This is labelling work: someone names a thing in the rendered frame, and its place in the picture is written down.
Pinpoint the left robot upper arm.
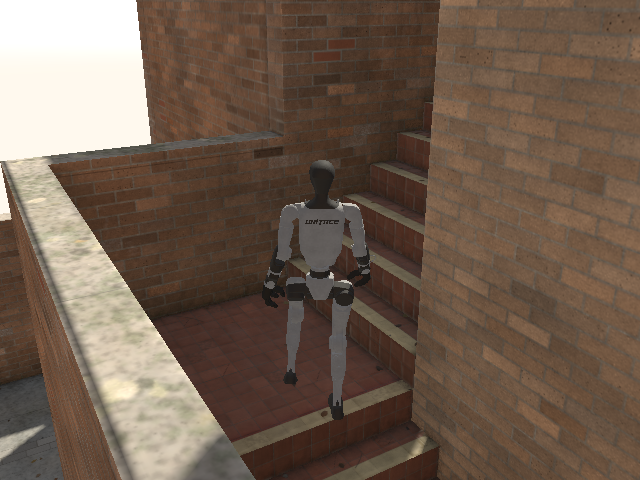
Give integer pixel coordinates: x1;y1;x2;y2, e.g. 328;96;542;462
276;203;301;261

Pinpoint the right robot upper arm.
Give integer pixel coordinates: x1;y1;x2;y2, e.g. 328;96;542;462
342;203;367;257

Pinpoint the left robot forearm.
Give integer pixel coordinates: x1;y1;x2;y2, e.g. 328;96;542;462
264;245;285;289

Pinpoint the right robot thigh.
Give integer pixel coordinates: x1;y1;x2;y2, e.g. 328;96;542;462
329;280;354;353

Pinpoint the robot left shin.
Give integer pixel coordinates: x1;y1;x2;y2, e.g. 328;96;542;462
286;306;301;373

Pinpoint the right robot hand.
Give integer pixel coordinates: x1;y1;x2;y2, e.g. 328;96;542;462
347;268;371;287

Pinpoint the right robot forearm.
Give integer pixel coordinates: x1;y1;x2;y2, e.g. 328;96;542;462
356;242;371;274

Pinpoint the left robot hand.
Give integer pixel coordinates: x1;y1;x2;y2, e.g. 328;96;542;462
262;285;285;308

